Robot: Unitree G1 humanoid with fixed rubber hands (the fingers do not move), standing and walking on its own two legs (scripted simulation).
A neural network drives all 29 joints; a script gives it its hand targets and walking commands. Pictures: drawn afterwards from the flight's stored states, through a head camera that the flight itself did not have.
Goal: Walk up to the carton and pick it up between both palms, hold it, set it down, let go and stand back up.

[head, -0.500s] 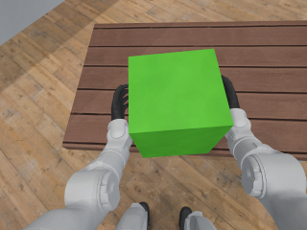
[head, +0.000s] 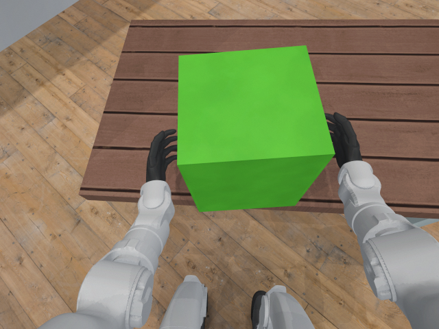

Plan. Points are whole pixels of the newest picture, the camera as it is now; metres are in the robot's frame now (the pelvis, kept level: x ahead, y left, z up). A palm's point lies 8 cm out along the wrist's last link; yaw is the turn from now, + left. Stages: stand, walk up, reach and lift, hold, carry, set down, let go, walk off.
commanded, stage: set down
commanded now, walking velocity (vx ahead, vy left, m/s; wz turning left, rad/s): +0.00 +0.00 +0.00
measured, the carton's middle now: (244, 140) +0.44 +0.02 +0.00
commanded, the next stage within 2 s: none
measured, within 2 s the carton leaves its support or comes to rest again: neither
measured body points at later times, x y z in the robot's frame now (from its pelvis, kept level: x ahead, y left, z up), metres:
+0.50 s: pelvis +0.00 -0.01 +0.02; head +0.10 -0.01 +0.46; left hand +0.34 +0.18 -0.01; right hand +0.39 -0.20 +0.00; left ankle +0.04 +0.15 -0.67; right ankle +0.04 -0.09 -0.67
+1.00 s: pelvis +0.01 -0.01 +0.05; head +0.08 +0.00 +0.50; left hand +0.28 +0.19 +0.00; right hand +0.30 -0.23 +0.01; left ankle +0.04 +0.15 -0.67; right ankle +0.04 -0.09 -0.67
